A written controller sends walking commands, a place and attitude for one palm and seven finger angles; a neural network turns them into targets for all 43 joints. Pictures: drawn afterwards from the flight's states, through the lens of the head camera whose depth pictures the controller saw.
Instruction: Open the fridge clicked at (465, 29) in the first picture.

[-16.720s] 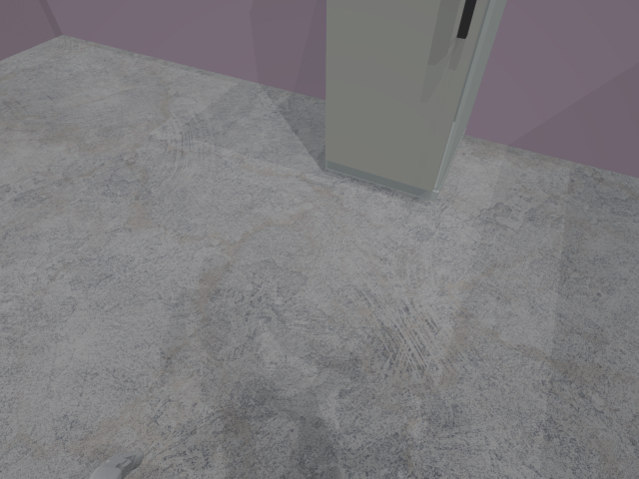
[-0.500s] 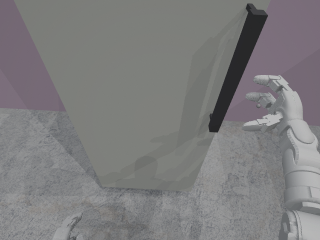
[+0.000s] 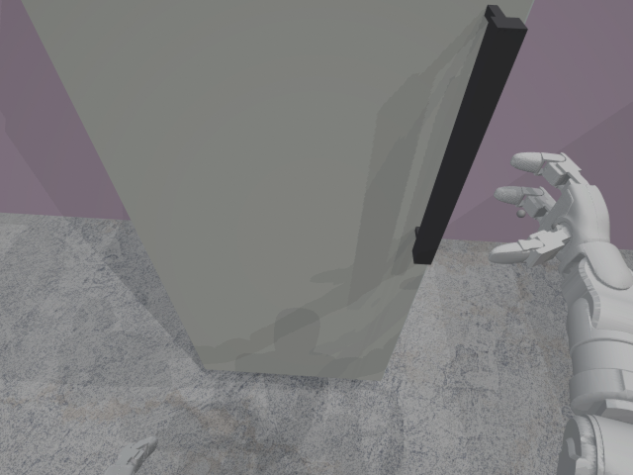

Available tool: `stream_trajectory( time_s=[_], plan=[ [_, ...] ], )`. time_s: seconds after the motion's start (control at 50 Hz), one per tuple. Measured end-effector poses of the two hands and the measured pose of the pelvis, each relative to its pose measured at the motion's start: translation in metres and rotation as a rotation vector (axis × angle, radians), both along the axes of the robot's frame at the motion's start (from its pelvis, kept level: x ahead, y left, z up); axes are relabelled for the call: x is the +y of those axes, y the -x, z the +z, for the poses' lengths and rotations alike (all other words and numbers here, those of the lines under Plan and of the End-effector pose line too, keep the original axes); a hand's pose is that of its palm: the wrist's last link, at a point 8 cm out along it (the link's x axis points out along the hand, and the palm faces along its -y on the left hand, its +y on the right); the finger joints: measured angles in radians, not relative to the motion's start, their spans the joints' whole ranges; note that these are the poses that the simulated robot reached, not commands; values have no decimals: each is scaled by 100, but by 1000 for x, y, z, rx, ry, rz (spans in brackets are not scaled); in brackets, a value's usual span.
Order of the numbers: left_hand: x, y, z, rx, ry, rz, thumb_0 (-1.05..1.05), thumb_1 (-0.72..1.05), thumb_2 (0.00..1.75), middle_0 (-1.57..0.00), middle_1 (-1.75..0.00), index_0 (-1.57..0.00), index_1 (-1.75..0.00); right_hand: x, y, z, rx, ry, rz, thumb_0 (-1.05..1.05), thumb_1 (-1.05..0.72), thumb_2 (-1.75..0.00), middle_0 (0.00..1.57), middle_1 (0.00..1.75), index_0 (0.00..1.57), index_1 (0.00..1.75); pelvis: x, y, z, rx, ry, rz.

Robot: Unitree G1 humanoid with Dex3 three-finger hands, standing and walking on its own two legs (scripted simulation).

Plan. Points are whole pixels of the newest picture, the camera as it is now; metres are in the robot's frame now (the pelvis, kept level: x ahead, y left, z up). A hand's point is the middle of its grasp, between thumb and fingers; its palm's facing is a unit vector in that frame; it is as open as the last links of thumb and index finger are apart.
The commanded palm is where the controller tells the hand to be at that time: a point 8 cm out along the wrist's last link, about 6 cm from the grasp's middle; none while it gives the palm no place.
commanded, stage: move the hooked fingers beside the handle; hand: right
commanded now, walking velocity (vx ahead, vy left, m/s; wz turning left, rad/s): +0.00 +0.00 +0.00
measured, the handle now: (449, 160) +0.48 -0.11 +0.17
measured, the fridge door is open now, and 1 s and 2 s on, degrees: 0 0 0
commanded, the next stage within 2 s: feel for the door with the fingertips in 0.42 s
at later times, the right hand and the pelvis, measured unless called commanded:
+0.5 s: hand (510, 208) +0.41 -0.18 +0.16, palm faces -0.05 +1.00 -0.01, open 14.0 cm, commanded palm +0.39 -0.24 +0.15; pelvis +0.00 -0.01 +0.00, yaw +0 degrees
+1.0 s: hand (480, 205) +0.42 -0.15 +0.15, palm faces -0.02 +1.00 +0.00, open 14.0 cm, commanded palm +0.39 -0.20 +0.15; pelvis -0.01 +0.01 +0.00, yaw +0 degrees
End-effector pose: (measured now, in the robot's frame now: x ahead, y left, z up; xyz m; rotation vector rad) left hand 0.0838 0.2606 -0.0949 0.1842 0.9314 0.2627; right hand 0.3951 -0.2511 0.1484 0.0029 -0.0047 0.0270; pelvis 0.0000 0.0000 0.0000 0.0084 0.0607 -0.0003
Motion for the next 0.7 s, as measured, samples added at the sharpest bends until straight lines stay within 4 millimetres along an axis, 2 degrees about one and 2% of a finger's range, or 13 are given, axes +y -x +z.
stream_trajectory(
  time_s=[0.14,0.24,0.38,0.5,0.7],
  plan=[
    [-11,-18,4,-44,3,-37,1,90,89,-20,-30,-20,-30,4,0,5,-22,9,9,-2,50,-30,29,120,29,120,-6,1,0,0,-4,-8],
    [-18,-23,5,-53,9,-50,1,90,89,-20,-30,-20,-30,6,-5,5,-9,-16,11,-2,50,-30,30,120,30,120,-8,2,0,2,-3,-8],
    [-20,-17,4,-45,16,-43,1,90,89,-20,-30,-20,-30,5,-2,1,-4,15,-1,-2,50,-30,29,120,29,120,-10,2,0,3,-4,-3],
    [-19,-10,-1,-16,21,-41,1,90,89,-20,-30,-20,-30,16,1,8,-33,8,24,-2,50,-30,29,120,29,120,-10,3,0,-7,-4,-8],
    [-13,-1,-2,-6,23,-30,1,90,89,-20,-30,-20,-30,34,-5,2,12,8,10,-2,50,-30,29,120,29,120,-4,7,0,-4,-1,-7]
  ],
)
